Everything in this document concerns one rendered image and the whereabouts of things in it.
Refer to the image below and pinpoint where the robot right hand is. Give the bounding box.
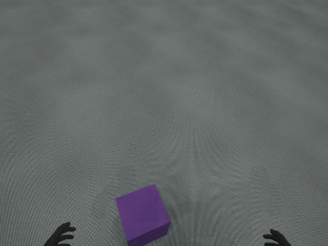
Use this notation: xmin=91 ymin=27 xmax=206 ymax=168
xmin=263 ymin=229 xmax=291 ymax=246

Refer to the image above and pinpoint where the carton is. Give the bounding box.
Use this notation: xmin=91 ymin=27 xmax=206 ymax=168
xmin=115 ymin=184 xmax=171 ymax=246

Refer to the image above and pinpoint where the robot left hand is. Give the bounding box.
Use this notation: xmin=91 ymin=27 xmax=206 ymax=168
xmin=44 ymin=222 xmax=76 ymax=246

